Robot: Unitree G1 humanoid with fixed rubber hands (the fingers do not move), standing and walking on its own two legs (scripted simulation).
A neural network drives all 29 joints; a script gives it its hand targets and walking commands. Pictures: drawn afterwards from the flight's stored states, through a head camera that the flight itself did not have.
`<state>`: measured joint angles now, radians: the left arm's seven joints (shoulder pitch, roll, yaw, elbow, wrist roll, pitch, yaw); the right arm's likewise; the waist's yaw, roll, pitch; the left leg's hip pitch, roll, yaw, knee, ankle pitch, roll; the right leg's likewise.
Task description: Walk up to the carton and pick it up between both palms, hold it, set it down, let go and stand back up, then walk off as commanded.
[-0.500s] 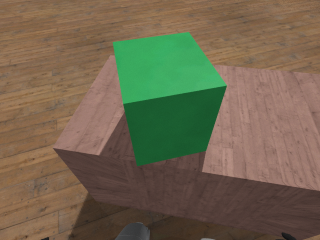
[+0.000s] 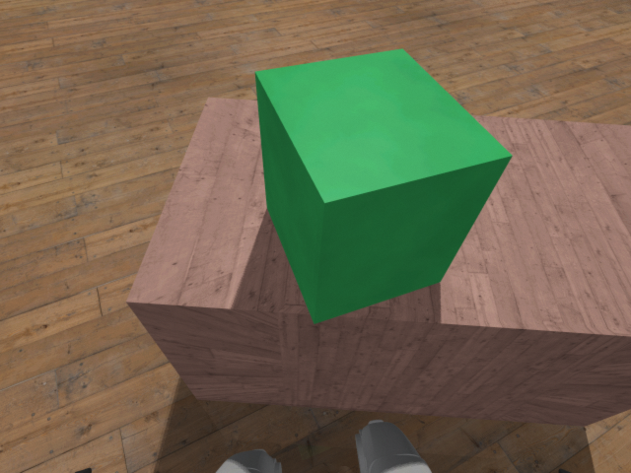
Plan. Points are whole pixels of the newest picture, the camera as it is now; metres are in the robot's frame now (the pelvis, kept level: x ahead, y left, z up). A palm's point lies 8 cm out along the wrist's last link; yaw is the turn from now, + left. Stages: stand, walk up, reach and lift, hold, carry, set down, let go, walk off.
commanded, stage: walk up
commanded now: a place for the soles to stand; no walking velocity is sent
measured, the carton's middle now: (357, 188) +0.53 -0.06 +0.02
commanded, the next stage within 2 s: none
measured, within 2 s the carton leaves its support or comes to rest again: neither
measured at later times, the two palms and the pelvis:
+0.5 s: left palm out of the picture +0.10 +0.26 -0.09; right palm out of the picture +0.07 -0.38 -0.09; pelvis +0.01 -0.05 +0.00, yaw -2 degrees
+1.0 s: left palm out of the picture +0.13 +0.24 -0.09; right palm out of the picture +0.06 -0.39 -0.09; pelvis +0.02 -0.07 +0.00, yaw -2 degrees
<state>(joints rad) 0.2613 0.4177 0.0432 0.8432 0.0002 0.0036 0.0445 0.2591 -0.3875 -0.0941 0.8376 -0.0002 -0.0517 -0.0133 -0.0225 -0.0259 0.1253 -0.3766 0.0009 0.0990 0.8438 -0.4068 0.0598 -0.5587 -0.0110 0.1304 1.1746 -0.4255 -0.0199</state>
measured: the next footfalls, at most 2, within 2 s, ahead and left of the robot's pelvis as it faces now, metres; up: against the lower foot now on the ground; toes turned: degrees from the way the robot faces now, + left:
right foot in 0.22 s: +0.09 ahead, -0.20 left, +0.00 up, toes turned -1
left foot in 0.52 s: +0.08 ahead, +0.08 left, +0.00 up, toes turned -2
